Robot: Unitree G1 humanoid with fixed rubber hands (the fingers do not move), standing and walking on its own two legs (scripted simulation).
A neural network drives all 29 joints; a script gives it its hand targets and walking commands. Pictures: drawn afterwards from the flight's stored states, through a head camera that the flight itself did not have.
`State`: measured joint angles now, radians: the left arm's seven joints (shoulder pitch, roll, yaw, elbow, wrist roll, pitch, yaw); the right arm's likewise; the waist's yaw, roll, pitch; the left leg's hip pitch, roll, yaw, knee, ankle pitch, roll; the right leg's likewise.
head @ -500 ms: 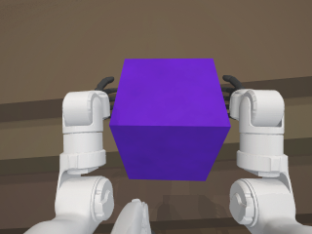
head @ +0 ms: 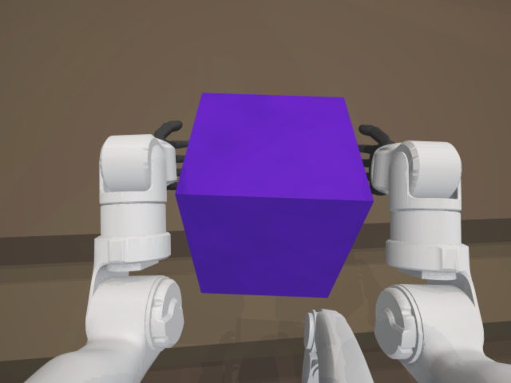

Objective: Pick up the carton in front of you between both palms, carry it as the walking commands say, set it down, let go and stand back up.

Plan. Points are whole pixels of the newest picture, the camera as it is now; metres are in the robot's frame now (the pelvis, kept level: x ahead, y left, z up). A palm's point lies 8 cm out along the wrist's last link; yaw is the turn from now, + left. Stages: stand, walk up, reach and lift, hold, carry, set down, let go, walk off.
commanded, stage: carry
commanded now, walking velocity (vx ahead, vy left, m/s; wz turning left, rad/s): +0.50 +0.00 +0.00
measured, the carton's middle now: (268, 201) +0.38 +0.01 +0.12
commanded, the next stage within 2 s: none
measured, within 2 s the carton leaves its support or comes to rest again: neither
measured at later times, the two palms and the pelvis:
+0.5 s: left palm out of the picture +0.63 +0.10 +0.34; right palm (385, 14) +0.65 -0.19 +0.33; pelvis +0.26 -0.05 +0.14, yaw +1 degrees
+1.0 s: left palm out of the picture +0.93 +0.10 +0.44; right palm out of the picture +0.90 -0.20 +0.45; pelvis +0.54 -0.02 +0.29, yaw -1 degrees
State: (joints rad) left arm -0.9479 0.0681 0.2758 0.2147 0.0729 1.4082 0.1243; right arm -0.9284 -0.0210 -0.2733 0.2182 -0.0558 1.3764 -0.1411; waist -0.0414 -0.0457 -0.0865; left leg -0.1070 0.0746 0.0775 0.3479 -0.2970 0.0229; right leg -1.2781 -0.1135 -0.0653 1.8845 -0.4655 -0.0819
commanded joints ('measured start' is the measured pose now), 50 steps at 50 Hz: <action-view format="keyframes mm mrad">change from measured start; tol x64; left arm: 1 -763 -1121 -530 -5 -445 -25 -183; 50 -609 -1046 -565 -200 -332 -85 -164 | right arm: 1 -750 994 424 -44 408 -3 256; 50 -704 1121 584 -223 497 -68 255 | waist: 1 31 253 -184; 50 -89 183 -411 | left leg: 1 -100 93 28 -363 303 179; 5 138 132 148 224 1688 116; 8 -439 -180 -129 1260 111 -17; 23 -1498 -10 -58 1895 -206 120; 34 -439 -167 263 767 -12 164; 37 268 206 -753 123 637 376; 50 455 261 -418 37 366 292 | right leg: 1 337 -10 -134 -457 94 0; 6 1024 234 -196 -1163 262 -28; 8 1437 -197 813 -1503 568 -246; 26 1353 -109 233 -1615 99 -114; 35 1377 -81 -162 -1144 1976 -56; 38 650 254 221 -21 271 82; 50 -124 68 15 176 -4 -28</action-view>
